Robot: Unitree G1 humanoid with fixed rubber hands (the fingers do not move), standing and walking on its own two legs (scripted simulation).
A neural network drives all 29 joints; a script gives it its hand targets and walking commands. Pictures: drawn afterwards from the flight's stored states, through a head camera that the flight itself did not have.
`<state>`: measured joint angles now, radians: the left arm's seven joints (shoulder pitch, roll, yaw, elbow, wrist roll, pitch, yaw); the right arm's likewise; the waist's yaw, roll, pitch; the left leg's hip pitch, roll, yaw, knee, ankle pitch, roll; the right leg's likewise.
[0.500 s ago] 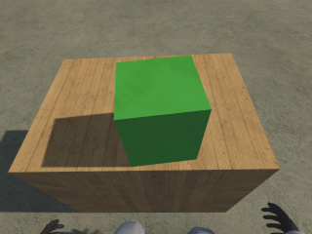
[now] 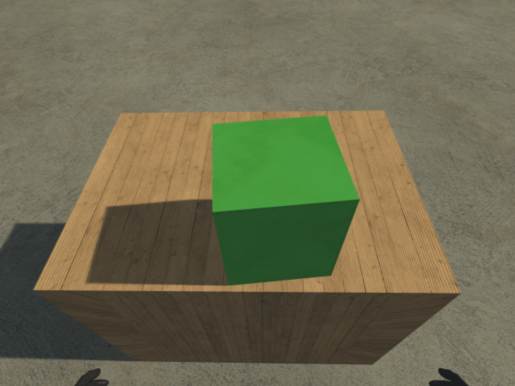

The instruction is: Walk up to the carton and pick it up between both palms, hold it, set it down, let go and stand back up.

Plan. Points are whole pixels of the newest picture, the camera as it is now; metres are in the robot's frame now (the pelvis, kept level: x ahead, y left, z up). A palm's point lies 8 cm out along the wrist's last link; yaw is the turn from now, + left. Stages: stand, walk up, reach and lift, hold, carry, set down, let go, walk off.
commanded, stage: walk up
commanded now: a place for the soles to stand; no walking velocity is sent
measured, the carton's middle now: (275, 204) +0.43 -0.01 +0.00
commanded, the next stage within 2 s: reach and lift in 1.08 s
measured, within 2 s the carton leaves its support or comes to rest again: neither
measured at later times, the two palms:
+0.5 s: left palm out of the picture +0.08 +0.31 -0.10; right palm out of the picture +0.12 -0.30 -0.10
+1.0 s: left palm out of the picture +0.11 +0.31 -0.10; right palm out of the picture +0.12 -0.30 -0.11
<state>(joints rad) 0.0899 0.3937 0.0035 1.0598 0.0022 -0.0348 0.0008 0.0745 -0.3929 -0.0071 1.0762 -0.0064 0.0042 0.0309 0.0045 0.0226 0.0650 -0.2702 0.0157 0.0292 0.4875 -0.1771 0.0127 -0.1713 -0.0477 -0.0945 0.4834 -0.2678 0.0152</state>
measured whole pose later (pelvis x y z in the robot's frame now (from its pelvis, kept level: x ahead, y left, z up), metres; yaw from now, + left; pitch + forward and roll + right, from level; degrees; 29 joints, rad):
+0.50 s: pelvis +0.02 +0.00 +0.01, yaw +1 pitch -2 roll -1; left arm 0.12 0.37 0.01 1.11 0.01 -0.04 0.00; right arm 0.05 -0.38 -0.01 1.11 -0.01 0.01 0.02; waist 0.01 0.02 0.04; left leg -0.20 0.01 0.02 0.38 -0.15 0.01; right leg -0.08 -0.05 -0.11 0.35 -0.23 0.02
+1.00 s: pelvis +0.03 +0.00 +0.01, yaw +1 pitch -2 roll +0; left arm 0.10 0.37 0.02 1.10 0.01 -0.03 0.01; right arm 0.08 -0.38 -0.02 1.10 -0.01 0.01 0.02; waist 0.00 0.02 0.05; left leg -0.17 0.00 0.02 0.37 -0.16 0.01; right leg -0.05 -0.05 -0.11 0.33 -0.24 0.02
